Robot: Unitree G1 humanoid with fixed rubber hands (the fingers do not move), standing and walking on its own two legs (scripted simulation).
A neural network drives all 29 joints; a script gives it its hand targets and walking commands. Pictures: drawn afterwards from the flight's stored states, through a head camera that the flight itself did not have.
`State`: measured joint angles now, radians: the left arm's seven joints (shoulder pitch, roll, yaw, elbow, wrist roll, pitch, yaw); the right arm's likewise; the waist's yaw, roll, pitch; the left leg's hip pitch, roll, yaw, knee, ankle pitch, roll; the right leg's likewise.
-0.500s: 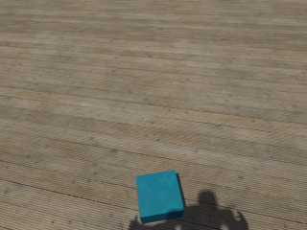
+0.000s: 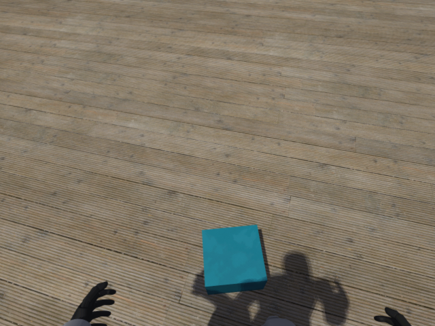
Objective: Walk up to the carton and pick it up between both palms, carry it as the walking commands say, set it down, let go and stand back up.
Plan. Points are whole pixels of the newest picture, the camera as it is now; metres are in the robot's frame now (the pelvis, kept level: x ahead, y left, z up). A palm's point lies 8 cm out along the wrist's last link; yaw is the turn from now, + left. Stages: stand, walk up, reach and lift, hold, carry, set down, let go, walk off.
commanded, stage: reach and lift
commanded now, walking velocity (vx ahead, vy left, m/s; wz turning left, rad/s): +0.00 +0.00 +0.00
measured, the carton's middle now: (232, 259) +0.44 -0.02 -0.67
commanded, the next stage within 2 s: none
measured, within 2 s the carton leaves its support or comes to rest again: neither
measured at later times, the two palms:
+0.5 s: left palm (120, 281) +0.25 +0.24 -0.14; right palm (362, 288) +0.21 -0.28 -0.15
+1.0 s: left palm (143, 237) +0.36 +0.21 -0.18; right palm (318, 231) +0.36 -0.23 -0.19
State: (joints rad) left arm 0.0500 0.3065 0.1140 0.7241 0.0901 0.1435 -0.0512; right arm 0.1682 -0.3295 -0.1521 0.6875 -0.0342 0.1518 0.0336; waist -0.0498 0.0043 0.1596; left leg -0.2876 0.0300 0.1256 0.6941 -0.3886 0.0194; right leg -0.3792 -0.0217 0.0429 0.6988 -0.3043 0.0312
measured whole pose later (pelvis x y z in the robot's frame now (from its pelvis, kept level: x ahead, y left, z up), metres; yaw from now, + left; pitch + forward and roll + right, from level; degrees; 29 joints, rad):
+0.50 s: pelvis -0.04 -0.03 -0.05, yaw +4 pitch +14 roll +1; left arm -0.34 0.32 0.12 0.62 0.04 0.29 -0.07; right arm -0.21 -0.24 -0.17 0.54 0.06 0.30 -0.02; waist -0.07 0.00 0.14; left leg -0.84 0.03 0.04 1.02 -0.42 0.00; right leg -0.90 -0.04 -0.03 1.01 -0.35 0.00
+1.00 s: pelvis -0.08 -0.03 -0.09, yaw +5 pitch +30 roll +1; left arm -0.91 0.36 0.17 0.82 -0.09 0.30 -0.04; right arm -0.82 -0.26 -0.21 0.70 0.12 0.33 -0.08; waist -0.05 0.01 0.10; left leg -1.30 0.03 0.03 1.12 -0.34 -0.01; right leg -1.35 -0.05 -0.03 1.09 -0.27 -0.02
